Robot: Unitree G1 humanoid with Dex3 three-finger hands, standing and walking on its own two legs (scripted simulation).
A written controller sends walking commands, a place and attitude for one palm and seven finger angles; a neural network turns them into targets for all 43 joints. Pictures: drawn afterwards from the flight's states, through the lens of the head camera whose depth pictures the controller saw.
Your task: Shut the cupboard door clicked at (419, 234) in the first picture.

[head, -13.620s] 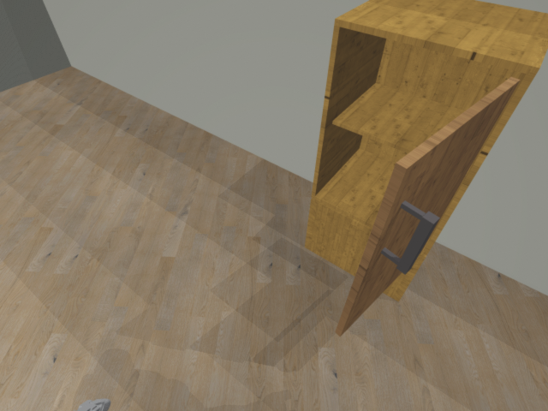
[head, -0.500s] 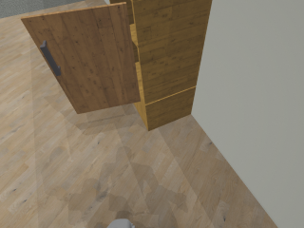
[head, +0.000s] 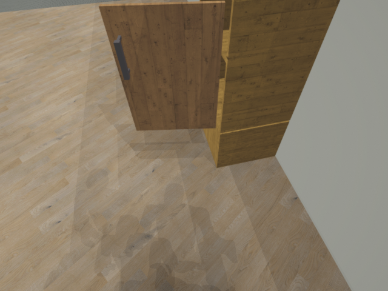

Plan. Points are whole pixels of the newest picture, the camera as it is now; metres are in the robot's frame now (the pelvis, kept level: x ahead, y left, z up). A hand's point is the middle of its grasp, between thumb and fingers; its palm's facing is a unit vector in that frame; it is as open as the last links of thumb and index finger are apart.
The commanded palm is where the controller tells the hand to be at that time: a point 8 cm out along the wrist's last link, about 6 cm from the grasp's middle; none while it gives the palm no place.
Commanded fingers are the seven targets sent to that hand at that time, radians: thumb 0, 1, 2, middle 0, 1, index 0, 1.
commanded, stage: take the last steps up to it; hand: left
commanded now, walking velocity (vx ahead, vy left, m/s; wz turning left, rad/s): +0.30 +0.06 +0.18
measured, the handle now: (123, 58) +0.86 +0.32 +0.01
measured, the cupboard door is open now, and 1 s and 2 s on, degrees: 79 79 79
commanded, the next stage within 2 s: come to a stop and stand still in 1.22 s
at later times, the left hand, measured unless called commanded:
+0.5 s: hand out of the picture -0.05 +0.15 -0.15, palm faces +0.24 -0.95 -0.19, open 7.4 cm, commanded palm none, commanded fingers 0.00 0.90 0.90 -0.20 -0.30 -0.20 -0.30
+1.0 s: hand (107, 207) +0.34 +0.27 -0.15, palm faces +0.07 -0.97 -0.22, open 7.4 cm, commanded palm none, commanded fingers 0.00 0.90 0.90 -0.20 -0.30 -0.20 -0.30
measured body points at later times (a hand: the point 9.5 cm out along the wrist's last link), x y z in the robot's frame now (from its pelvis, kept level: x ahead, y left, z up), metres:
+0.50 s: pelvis +0.07 +0.02 +0.01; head +0.08 +0.00 +0.46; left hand -0.06 +0.20 -0.13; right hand +0.14 -0.22 -0.15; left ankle +0.11 +0.18 -0.69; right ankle +0.00 -0.11 -0.74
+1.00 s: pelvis +0.23 +0.08 +0.00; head +0.25 +0.06 +0.45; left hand +0.34 +0.32 -0.13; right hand +0.21 -0.15 -0.16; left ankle +0.14 +0.18 -0.74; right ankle +0.35 -0.04 -0.71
